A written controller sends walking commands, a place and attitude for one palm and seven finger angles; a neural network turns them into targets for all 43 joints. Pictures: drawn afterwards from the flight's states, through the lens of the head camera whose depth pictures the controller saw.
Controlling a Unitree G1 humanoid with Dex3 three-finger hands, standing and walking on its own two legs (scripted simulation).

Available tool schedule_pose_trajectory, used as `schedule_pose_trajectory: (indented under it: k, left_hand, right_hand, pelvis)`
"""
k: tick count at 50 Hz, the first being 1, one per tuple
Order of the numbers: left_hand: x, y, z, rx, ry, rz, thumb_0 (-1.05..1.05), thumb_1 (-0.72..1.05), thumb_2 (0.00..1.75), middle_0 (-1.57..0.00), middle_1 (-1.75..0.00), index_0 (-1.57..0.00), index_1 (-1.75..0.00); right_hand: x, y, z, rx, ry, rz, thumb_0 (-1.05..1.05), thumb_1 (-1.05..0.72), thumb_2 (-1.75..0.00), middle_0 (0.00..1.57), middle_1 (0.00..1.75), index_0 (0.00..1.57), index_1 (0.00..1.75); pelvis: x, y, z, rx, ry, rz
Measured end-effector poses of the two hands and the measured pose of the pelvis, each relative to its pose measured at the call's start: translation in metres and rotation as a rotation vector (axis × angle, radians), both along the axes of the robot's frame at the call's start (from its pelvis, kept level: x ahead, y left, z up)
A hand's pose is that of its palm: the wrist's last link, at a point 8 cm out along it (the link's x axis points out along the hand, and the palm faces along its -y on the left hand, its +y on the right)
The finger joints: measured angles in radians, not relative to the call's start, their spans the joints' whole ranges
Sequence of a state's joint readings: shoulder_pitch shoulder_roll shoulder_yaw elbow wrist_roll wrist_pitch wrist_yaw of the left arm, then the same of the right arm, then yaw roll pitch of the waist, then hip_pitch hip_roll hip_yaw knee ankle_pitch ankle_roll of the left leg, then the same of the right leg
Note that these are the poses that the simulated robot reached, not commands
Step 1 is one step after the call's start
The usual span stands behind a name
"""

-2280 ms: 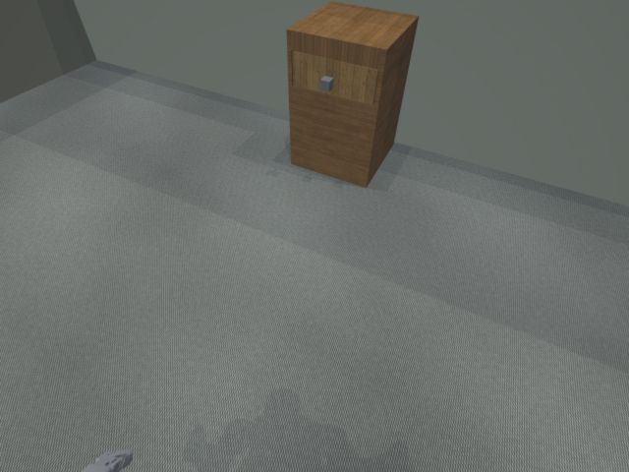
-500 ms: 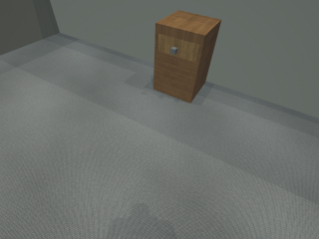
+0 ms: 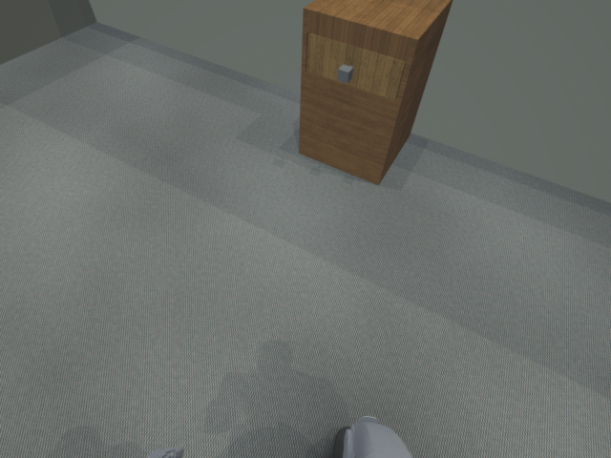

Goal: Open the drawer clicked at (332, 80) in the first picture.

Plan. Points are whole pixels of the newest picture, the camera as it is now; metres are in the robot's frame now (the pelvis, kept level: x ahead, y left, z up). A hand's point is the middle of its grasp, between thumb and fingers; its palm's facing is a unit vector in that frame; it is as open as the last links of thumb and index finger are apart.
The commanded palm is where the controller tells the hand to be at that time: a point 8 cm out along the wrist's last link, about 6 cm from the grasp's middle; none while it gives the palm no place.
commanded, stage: walk to a spot facing it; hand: left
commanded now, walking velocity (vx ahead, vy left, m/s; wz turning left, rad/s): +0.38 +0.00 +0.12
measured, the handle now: (347, 71) +1.40 -0.18 -0.24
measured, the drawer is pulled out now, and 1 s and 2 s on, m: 0.00 0.00 0.00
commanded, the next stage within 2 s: turn to face it in 1.08 s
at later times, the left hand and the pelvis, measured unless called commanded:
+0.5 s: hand (194, 456) +0.16 +0.16 -0.17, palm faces +0.22 -0.96 -0.17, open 7.3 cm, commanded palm none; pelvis +0.24 +0.00 +0.00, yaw +7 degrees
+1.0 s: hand (189, 245) +0.52 +0.23 -0.15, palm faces +0.09 -0.97 -0.21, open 7.4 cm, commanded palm none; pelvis +0.45 +0.03 +0.01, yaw +4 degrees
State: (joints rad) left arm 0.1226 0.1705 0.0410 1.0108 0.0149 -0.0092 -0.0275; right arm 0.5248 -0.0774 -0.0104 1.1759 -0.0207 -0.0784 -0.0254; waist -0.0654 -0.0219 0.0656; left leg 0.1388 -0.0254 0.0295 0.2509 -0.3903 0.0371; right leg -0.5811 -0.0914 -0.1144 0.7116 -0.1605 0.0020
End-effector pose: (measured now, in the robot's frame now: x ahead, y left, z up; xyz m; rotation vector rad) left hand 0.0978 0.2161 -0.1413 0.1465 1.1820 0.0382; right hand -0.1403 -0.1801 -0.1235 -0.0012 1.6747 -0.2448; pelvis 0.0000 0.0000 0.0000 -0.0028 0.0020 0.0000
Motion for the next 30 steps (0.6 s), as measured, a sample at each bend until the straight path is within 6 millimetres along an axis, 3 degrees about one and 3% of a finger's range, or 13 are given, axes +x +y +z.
schedule_pose_trajectory:
  k: [4, 6, 9, 15, 19, 23, 27, 30]
  left_hand:
    - [0.077, -0.019, -0.005, 0.016, -0.109, -0.009, 0.01, 0.91, 0.90, -0.19, -0.30, -0.19, -0.30]
    - [0.097, -0.024, -0.003, 0.022, -0.149, 0.014, 0.01, 0.91, 0.90, -0.19, -0.30, -0.19, -0.30]
    - [0.102, -0.025, 0.003, 0.030, -0.133, 0.073, 0.00, 0.91, 0.90, -0.20, -0.30, -0.20, -0.30]
    - [0.078, -0.009, 0.012, 0.086, 0.017, 0.177, -0.01, 0.95, 0.90, -0.20, -0.30, -0.20, -0.30]
    - [0.060, -0.004, 0.010, 0.078, 0.144, 0.218, -0.01, 0.94, 0.90, -0.19, -0.30, -0.20, -0.30]
    - [0.049, -0.006, 0.004, 0.035, 0.247, 0.277, 0.00, 0.93, 0.90, -0.19, -0.30, -0.19, -0.30]
    - [0.046, -0.006, -0.008, -0.018, 0.347, 0.337, 0.00, 0.92, 0.90, -0.19, -0.30, -0.19, -0.30]
    - [0.058, 0.001, -0.015, -0.049, 0.411, 0.343, 0.01, 0.91, 0.90, -0.19, -0.30, -0.19, -0.30]
  right_hand:
    - [0.044, -0.021, -0.020, 0.017, 0.036, 0.009, 0.01, -0.90, -0.90, 0.20, 0.30, 0.20, 0.30]
    - [0.080, -0.037, -0.027, 0.015, 0.020, 0.037, 0.01, -0.90, -0.90, 0.20, 0.30, 0.20, 0.30]
    - [0.152, -0.061, -0.028, -0.012, -0.081, 0.095, 0.01, -0.91, -0.90, 0.20, 0.30, 0.20, 0.30]
    - [0.317, -0.088, -0.013, -0.067, -0.348, 0.210, 0.01, -0.91, -0.90, 0.19, 0.30, 0.20, 0.30]
    - [0.406, -0.080, 0.000, -0.065, -0.468, 0.271, 0.01, -0.91, -0.90, 0.19, 0.30, 0.19, 0.30]
    - [0.481, -0.056, 0.005, -0.045, -0.517, 0.356, 0.00, -0.91, -0.90, 0.19, 0.30, 0.19, 0.30]
    - [0.546, -0.020, 0.002, -0.033, -0.549, 0.432, 0.01, -0.91, -0.90, 0.19, 0.30, 0.20, 0.30]
    - [0.575, 0.002, -0.002, -0.036, -0.587, 0.437, 0.01, -0.91, -0.90, 0.19, 0.30, 0.20, 0.30]
  pelvis:
    - [0.051, -0.018, -0.018, 0.003, -0.005, 0.017]
    - [0.070, -0.024, -0.020, -0.005, -0.014, 0.032]
    - [0.097, -0.031, -0.012, -0.010, -0.032, 0.057]
    - [0.149, -0.033, 0.005, -0.014, -0.023, 0.084]
    - [0.185, -0.027, 0.009, -0.019, -0.014, 0.100]
    - [0.222, -0.013, 0.007, -0.029, -0.011, 0.118]
    - [0.263, 0.009, -0.003, -0.035, -0.014, 0.135]
    - [0.288, 0.026, -0.010, -0.018, -0.027, 0.132]
